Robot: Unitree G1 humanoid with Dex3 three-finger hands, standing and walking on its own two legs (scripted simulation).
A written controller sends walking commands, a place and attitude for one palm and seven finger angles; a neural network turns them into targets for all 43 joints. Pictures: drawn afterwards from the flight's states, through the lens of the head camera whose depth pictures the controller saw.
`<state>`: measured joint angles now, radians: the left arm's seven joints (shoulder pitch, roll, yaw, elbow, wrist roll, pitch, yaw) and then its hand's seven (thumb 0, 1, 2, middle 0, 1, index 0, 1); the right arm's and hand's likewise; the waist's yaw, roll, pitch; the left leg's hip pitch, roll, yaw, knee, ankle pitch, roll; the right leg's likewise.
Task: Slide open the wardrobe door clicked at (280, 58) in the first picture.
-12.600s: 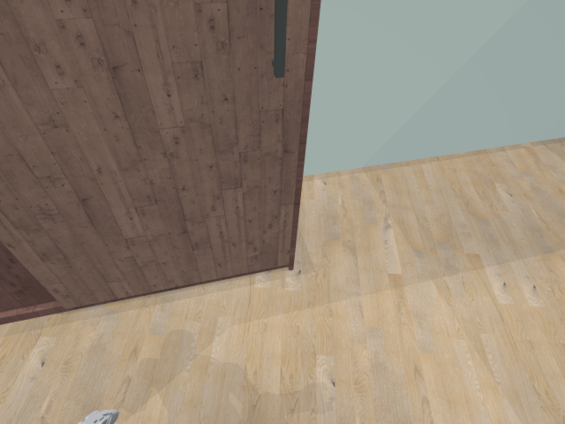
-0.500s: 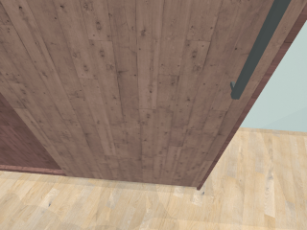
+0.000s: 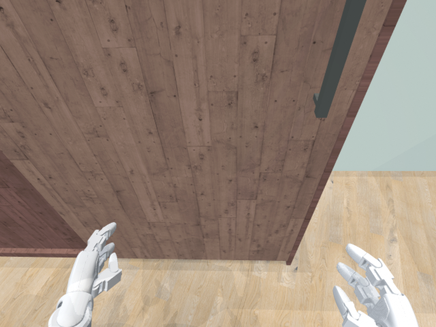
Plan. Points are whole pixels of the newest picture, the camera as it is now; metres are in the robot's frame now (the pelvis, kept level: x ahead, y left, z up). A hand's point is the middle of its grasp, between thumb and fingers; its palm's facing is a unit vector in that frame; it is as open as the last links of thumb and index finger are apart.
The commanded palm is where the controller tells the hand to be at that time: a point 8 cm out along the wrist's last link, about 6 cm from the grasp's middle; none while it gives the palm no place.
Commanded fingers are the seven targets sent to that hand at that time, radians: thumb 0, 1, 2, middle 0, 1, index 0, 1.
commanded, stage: raise the hand with hooked fingers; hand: right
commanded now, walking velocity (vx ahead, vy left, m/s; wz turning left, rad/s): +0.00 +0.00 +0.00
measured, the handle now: (337, 42) +0.50 -0.18 +0.29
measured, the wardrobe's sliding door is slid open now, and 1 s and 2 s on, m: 0.00 0.00 0.00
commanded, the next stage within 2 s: move the hooked fingers beside the handle in 1.66 s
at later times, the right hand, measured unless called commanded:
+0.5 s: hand (429, 235) +0.22 -0.25 +0.16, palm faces +0.16 +0.98 -0.09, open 11.7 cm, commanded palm +0.19 -0.29 +0.17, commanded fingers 0.00 0.22 -0.42 0.28 1.02 0.28 1.02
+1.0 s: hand out of the picture +0.27 -0.28 +0.24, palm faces +0.12 +0.98 -0.12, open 13.9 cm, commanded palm +0.22 -0.32 +0.27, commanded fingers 0.00 0.50 -0.30 0.30 1.20 0.30 1.20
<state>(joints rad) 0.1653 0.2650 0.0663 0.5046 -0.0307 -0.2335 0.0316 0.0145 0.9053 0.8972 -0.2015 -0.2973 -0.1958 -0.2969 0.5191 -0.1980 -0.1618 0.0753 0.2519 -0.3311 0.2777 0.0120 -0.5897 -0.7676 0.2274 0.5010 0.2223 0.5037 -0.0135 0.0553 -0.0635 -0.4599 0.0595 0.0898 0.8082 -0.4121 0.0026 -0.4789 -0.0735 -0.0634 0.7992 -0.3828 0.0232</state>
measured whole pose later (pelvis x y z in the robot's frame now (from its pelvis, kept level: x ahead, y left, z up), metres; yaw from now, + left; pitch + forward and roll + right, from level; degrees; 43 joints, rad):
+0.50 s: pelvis +0.01 -0.01 +0.02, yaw -1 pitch +1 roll +1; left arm 0.31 0.23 -0.06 0.63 -0.05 -0.29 0.07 0.02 0.90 0.90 -0.21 -0.30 -0.20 -0.30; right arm 0.34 -0.32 -0.37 -0.24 0.36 -0.10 0.25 0.01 0.00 -0.52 0.27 0.87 0.26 0.88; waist -0.03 -0.04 -0.06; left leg -0.30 0.06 0.11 0.62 -0.34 -0.02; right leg -0.35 -0.06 -0.05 0.66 -0.33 0.01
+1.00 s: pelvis +0.01 +0.00 +0.03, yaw -2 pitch -3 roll +0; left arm 0.18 0.27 -0.09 0.62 -0.10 -0.25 0.11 0.02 0.90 0.90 -0.20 -0.30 -0.20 -0.30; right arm -0.12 -0.49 -0.47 0.00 0.34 0.30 0.41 -0.01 0.48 -0.32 0.30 1.18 0.29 1.18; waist -0.08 -0.08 -0.02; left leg -0.14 0.05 0.13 0.49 -0.28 0.00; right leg -0.19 -0.06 -0.04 0.51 -0.26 0.02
